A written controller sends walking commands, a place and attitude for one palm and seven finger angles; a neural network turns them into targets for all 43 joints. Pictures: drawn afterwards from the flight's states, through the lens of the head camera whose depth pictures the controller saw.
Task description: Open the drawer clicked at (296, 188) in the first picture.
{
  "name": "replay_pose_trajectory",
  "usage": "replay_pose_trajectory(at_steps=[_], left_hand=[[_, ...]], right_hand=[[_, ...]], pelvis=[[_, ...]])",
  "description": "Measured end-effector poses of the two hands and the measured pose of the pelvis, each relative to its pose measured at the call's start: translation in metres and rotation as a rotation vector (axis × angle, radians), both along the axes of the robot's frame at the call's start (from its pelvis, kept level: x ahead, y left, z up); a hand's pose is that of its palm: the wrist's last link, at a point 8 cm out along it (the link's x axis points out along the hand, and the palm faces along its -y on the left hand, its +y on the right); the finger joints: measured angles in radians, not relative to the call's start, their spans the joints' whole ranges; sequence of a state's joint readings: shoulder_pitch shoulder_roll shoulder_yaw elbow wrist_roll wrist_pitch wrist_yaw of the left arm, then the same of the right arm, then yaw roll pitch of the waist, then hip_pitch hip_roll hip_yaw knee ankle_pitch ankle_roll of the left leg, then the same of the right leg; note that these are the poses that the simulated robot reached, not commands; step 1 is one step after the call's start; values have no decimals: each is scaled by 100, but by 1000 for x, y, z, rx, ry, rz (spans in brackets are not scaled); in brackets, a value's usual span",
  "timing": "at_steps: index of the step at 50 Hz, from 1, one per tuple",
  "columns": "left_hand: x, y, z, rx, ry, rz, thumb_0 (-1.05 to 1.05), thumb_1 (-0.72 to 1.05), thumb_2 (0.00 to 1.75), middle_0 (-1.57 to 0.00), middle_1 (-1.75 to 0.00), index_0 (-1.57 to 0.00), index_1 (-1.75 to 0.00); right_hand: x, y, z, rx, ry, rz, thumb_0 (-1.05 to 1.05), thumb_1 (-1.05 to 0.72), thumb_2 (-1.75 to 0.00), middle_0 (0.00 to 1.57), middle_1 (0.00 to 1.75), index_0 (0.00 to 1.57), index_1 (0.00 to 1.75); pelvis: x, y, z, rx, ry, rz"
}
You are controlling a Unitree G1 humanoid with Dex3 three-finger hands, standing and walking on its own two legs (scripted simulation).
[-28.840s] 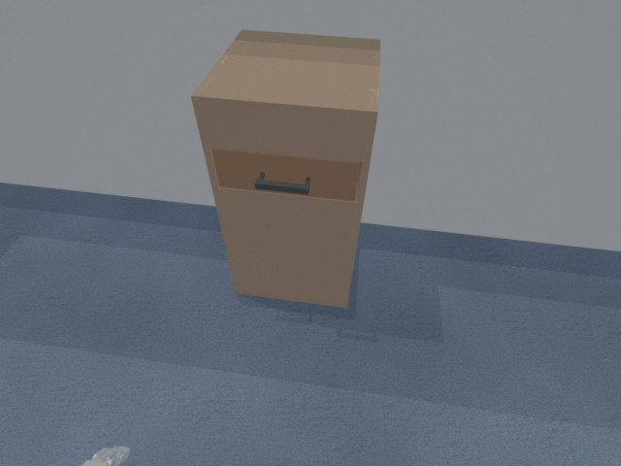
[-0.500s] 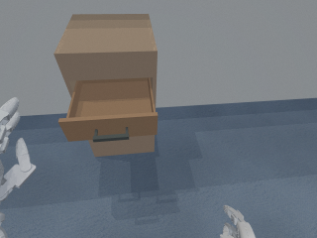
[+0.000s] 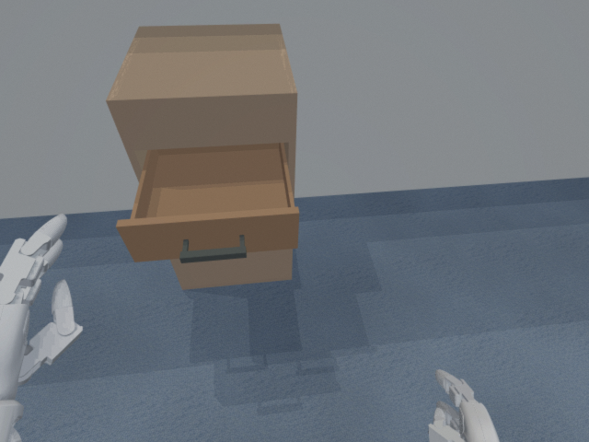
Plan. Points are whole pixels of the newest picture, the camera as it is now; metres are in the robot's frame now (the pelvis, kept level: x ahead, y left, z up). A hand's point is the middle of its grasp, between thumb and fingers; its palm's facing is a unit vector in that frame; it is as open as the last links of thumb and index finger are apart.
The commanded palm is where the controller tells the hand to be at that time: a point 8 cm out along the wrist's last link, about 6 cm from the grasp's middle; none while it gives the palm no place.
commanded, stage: let the arm hang, fingers relaxed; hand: left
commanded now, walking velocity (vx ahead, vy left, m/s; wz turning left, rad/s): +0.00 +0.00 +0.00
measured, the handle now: (214, 248) +0.53 +0.21 -0.16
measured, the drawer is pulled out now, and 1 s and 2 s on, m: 0.26 0.26 0.26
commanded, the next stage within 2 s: look to check the result in 1.06 s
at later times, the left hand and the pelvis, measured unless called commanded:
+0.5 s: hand out of the picture -0.07 +0.20 -0.17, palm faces +0.01 -0.97 -0.22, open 7.2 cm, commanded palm none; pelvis -0.01 +0.01 +0.01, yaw +1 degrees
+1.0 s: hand out of the picture -0.01 +0.16 -0.17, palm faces +0.00 -0.99 -0.17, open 7.3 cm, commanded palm none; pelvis -0.01 +0.00 +0.01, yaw -1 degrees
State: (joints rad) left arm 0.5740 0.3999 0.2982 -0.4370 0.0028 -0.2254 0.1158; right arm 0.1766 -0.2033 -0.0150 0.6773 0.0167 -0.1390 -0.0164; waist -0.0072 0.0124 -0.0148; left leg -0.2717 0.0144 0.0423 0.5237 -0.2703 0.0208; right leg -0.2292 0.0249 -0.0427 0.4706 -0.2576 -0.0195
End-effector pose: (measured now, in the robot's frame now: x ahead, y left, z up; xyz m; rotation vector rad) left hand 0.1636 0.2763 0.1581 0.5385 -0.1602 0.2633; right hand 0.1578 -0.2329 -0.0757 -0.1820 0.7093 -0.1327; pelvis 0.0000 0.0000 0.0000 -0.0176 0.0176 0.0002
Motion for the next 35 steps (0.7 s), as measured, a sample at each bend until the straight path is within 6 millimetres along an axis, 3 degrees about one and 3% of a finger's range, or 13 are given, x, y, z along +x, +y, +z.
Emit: replay_pose_trajectory(at_steps=[3, 5, 8, 11, 16, 23, 28, 35], left_hand=[[8, 12, -92, -134, 356, 94, 0, 90, 90, -21, -30, -20, -30], [-5, 9, -157, -236, 618, 155, 0, 90, 90, -20, -30, -20, -30], [-47, -16, -235, -359, 960, 183, 0, 91, 90, -20, -30, -19, -30], [-99, -50, -283, -465, 1214, 174, 1, 91, 90, -20, -30, -19, -30], [-163, -47, -303, -517, 1389, 282, -2, 100, 90, -21, -30, -20, -30], [-224, -33, -294, -491, 1566, 379, 0, 96, 90, -21, -30, -20, -30], [-235, -31, -288, -470, 1600, 410, 0, 93, 90, -20, -30, -20, -30], [-217, -41, -290, -471, 1562, 377, 0, 92, 90, -20, -30, -20, -30]], right_hand=[[-3, 4, -23, 26, 87, 43, 1, -90, -90, 20, 30, 20, 30], [-13, 6, -34, 34, 147, 43, 1, -90, -90, 20, 30, 20, 30], [-39, 9, -42, 32, 244, 24, 1, -91, -90, 20, 30, 20, 30], [-74, 8, -44, 12, 360, -4, 1, -91, -90, 20, 30, 20, 30], [-135, 3, -47, -18, 574, -42, 1, -91, -90, 20, 30, 20, 30], [-192, 7, -55, 5, 738, -100, 1, -91, -90, 20, 30, 20, 30], [-209, 19, -63, 47, 771, -115, 1, -91, -90, 20, 30, 20, 30], [-211, 37, -69, 105, 761, -121, 0, -91, -90, 20, 30, 20, 30]], pelvis=[[-3, 5, -4, 6, 10, 8], [-5, 6, -6, 10, 5, 8], [-6, 5, -5, 18, -14, 6], [-8, 3, -3, 19, -33, 4], [-13, 0, 2, 8, -44, 13], [-14, 7, 6, 6, -49, 12], [-15, 10, 6, 11, -55, 5], [-14, 9, 6, 17, -60, -5]])
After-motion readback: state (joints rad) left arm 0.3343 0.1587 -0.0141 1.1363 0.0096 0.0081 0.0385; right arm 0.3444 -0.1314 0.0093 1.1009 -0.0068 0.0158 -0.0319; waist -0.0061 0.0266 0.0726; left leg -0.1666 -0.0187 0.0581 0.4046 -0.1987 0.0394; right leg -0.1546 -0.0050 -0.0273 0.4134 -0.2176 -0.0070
